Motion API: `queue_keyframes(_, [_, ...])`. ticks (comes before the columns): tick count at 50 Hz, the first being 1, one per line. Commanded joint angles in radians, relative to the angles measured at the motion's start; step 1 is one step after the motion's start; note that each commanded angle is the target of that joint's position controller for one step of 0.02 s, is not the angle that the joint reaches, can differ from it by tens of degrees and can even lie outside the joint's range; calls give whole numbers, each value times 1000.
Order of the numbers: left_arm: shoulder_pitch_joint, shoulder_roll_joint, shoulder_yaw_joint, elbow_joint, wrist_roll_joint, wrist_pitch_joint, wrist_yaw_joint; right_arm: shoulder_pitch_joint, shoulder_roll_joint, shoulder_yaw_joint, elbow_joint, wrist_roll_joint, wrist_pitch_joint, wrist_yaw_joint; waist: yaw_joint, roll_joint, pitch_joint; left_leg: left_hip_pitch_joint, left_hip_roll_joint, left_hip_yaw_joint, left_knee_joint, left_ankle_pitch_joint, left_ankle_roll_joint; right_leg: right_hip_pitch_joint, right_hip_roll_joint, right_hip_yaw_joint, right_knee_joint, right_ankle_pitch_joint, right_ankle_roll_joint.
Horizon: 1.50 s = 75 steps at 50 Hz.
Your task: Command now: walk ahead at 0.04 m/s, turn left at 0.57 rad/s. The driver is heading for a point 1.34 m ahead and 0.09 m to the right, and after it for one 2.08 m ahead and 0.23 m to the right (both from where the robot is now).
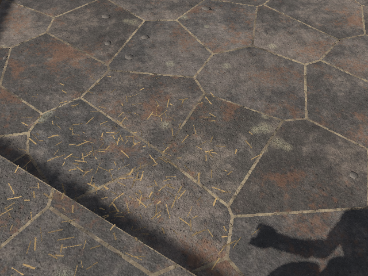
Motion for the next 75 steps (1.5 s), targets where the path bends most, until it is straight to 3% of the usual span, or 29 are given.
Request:
queue_keyframes(1, [-13, 152, 33, -78, 10, -3, 12, 105, -154, -61, -27, 30, -15, -28, -25, 102, -150, 377, 296, -366, -146, 668, 294, -329, -15, 158, 290, -64, 2])
queue_keyframes(3, [13, 114, 14, -78, 17, 5, 21, 25, -130, -46, -60, 28, 7, -31, 37, 63, -108, 173, 259, -315, -214, 590, 262, -206, -21, 162, 251, 43, 4])
queue_keyframes(4, [-17, 79, 17, -52, -60, 75, 2, 40, -131, -52, -34, 51, 82, -43, 24, -31, -62, 298, 190, -275, -98, 764, 184, -311, 23, 100, 235, 146, 3])
queue_keyframes(8, [31, 51, -8, -47, -45, 150, -15, 67, -169, -59, -60, 44, 152, -45, 19, 102, -105, 163, 171, -281, -110, 573, 161, -198, 42, 104, 155, 190, 2])
queue_keyframes(14, [-1, 68, -11, -59, -40, 143, 7, 16, -162, -64, -84, 23, 171, -43, -14, 148, -75, 71, 146, -398, -107, 220, 136, -73, 76, 105, -41, 211, -41])
queue_keyframes(17, [95, 47, -16, -34, -37, 121, 13, -28, -137, -54, -84, 41, 179, -52, 26, 124, -72, 36, 112, -421, -39, 176, 78, 87, 79, 88, -324, 333, -76])
queue_keyframes(19, [30, 188, 5, -70, -10, 108, 17, 33, -42, -29, -96, 52, 178, -64, -25, -235, -25, -141, -144, -186, 214, -265, -30, 118, -274, 526, -597, 353, -179])
queue_keyframes(20, [52, 199, 14, -61, -12, 108, 7, 38, -109, -45, -80, 18, 181, -71, -2, -237, -23, -88, -145, -152, 402, -410, -45, -4, -351, 603, -596, 433, -274])
queue_keyframes(22, [-19, 102, -15, -62, -22, 103, 0, 47, -121, -54, -39, 24, 184, -66, -48, -110, 21, -47, -120, -184, 538, -300, -52, -57, -241, 451, -573, 447, -269])
queue_keyframes(26, [12, 72, -22, -44, -26, 97, 1, 43, -77, -32, -1, 29, 187, -54, -16, -154, -41, -46, -104, -123, 485, -245, -98, 105, -134, 288, -532, 521, -231])
queue_keyframes(31, [150, 141, 14, 30, -26, 120, -16, -55, -67, -5, -2, 21, 175, -38, 61, -199, 22, -12, -71, 4, 220, -341, -73, 171, -155, 374, -621, 78, -242])
queue_keyframes(35, [125, 153, 32, 60, -40, 135, -21, 69, -33, 11, 73, 24, 147, -51, -13, -149, 61, 291, -77, 78, -153, -163, 20, -18, -105, 308, -585, 22, -215])
queue_keyframes(36, [105, 129, 29, 60, -44, 132, -19, 132, -47, 9, 101, 17, 138, -62, -45, -112, 75, 439, -61, 48, -218, -131, 46, -157, -63, 285, -528, -2, -179])
queue_keyframes(38, [-14, -4, -7, -19, -54, 109, -25, 235, -187, -18, 115, 13, 116, -79, -113, 199, 75, 618, 364, -488, -388, -576, 136, -558, 124, 74, -62, 53, -107])
queue_keyframes(39, [-88, 77, 10, -39, -34, 99, -23, 211, -192, -26, 130, 1, 107, -86, -116, 98, 212, 426, 409, -507, -426, -581, 192, -587, 73, 186, 22, 164, -114])
queue_keyframes(41, [26, 114, 28, 17, -42, 86, -46, 80, -111, -5, 109, 11, 80, -86, -14, 106, 200, 421, 302, -328, -427, -391, 129, -539, 54, 231, 96, 292, -104])
queue_keyframes(44, [62, 101, 30, 58, -17, 90, -65, 106, -71, 7, 120, 19, 50, -81, -12, 91, 130, 425, 236, -135, -403, -109, 102, -483, 49, 177, 187, 382, -73])
queue_keyframes(53, [-183, 34, -10, -66, -16, 96, -119, 203, -121, 5, 182, 18, 40, -74, -62, 96, 172, 341, 223, 104, -331, 379, 72, -286, 65, -32, -151, 467, -119])
queue_keyframes(57, [195, 96, 23, 39, -10, 83, -88, 159, -159, -2, 181, 15, 57, -87, 125, 88, -57, 311, 235, 190, 236, 915, 31, 155, 165, -18, -213, 357, -225])
queue_keyframes(58, [355, 177, 50, 77, -2, 79, -69, 168, -134, 5, 157, 16, 55, -86, 192, -33, -161, 121, 189, 211, 567, 608, 7, 390, 19, 206, -313, 213, -277])
queue_keyframes(59, [283, 268, 64, 40, -18, 78, -60, 241, -6, 28, 102, 20, 55, -56, 72, -269, -270, -258, -5, 145, 921, -345, -45, 627, -266, 768, -411, 141, -409])
queue_keyframes(60, [296, 244, 64, 45, -56, 81, -62, 140, -109, 2, 97, 20, 46, -56, 128, -140, -291, -331, 3, -43, 990, -298, -27, 598, -271, 855, -480, 257, -431])
queue_keyframes(61, [242, 214, 55, 53, -52, 83, -55, 73, -122, -1, 68, 35, 35, -53, 104, -90, -147, -362, 54, -52, 961, -185, -17, 475, -244, 690, -487, 380, -407])
queue_keyframes(62, [339, 16, -22, 110, 18, -15, -71, 83, -80, 29, 57, -86, 1, -14, 125, -51, -32, -407, 53, -167, 1004, -157, 12, 353, -165, 628, -498, 135, -363])
queue_keyframes(63, [135, 159, 36, 61, -49, 34, -52, 80, -101, 2, 65, 29, 24, -50, 11, -51, -3, -306, 124, -49, 801, -62, 0, 229, -171, 531, -547, 449, -326])
queue_keyframes(66, [133, 134, 17, 46, -51, 42, -51, 101, -88, 3, 73, 1, 92, -64, -20, -7, 35, -182, 134, -43, 636, -100, -58, 71, -96, 441, -592, 660, -342])
queue_keyframes(67, [170, -28, -34, 82, 26, -56, -88, 59, 56, 69, 22, -89, 73, -34, -23, -66, 0, -231, 144, -147, 698, -6, -49, 56, -76, 428, -584, 352, -332])
queue_keyframes(70, [154, 89, 2, 82, 20, -106, -103, -14, -62, 54, -10, -50, 70, -42, -1, -48, 68, -350, 113, -99, 538, 135, -75, -17, -39, 422, -589, 311, -322])
queue_keyframes(75, [250, 70, -22, 99, 39, -75, -98, -80, 7, 100, -70, -68, 78, -20, 20, -67, 4, -288, 110, -44, 490, 261, -113, -28, 2, 418, -438, 529, -318])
